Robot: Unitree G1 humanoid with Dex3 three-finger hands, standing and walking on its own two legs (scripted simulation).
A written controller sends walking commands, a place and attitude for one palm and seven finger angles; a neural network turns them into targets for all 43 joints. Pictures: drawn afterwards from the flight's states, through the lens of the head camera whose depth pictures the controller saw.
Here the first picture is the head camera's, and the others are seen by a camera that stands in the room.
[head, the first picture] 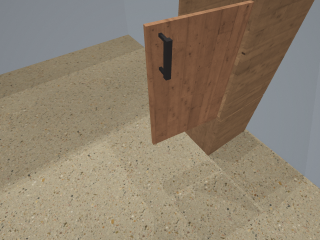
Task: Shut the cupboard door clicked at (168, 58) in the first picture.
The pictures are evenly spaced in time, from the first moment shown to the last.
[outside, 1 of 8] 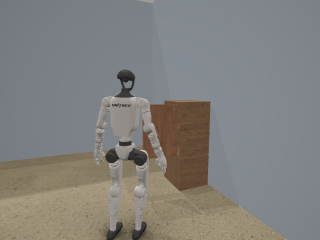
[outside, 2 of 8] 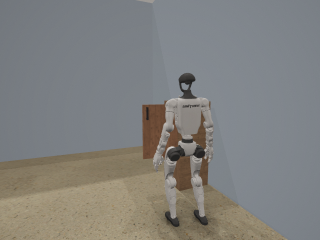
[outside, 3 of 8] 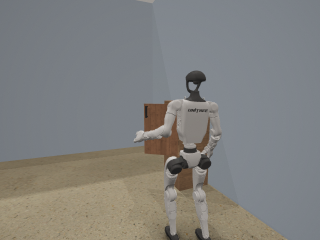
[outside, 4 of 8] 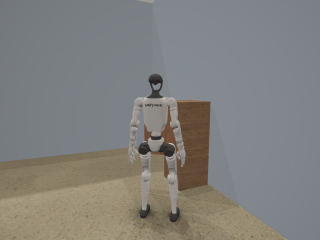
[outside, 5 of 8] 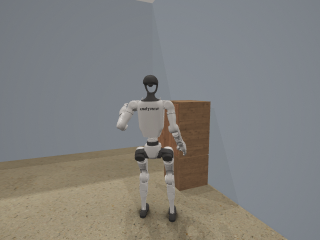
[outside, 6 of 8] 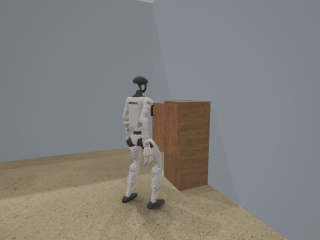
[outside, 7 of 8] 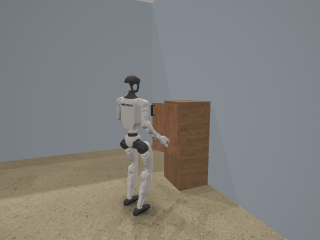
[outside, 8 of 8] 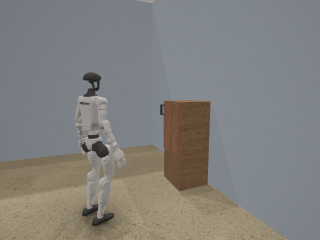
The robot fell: no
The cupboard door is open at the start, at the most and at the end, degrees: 82 82 0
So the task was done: yes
